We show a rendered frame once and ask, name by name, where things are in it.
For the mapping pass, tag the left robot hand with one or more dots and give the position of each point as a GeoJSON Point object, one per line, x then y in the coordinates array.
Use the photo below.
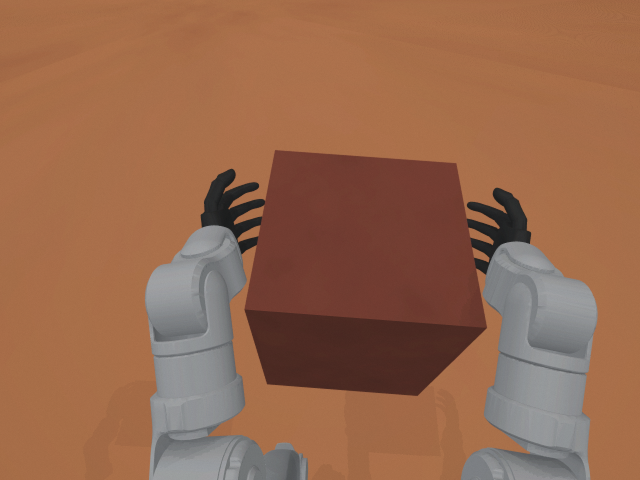
{"type": "Point", "coordinates": [216, 206]}

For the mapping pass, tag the left robot thigh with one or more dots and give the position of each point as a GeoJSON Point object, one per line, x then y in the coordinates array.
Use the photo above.
{"type": "Point", "coordinates": [285, 464]}

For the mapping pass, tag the right robot upper arm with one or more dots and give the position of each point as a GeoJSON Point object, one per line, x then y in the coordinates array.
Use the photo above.
{"type": "Point", "coordinates": [498, 464]}

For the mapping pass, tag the right robot hand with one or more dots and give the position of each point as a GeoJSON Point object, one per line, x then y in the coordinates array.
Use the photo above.
{"type": "Point", "coordinates": [513, 225]}

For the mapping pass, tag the robot left shin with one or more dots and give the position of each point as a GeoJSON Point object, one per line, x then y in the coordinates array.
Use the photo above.
{"type": "Point", "coordinates": [284, 446]}

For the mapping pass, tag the robot right forearm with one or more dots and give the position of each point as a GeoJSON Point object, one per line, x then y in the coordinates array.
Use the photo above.
{"type": "Point", "coordinates": [545, 343]}

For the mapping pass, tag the left robot upper arm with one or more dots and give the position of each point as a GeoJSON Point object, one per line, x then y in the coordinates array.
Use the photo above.
{"type": "Point", "coordinates": [233, 457]}

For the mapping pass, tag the robot left forearm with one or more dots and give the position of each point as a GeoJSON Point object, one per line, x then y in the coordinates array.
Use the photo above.
{"type": "Point", "coordinates": [188, 306]}

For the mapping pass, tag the carton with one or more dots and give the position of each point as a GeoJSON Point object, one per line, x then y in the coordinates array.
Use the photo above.
{"type": "Point", "coordinates": [364, 277]}

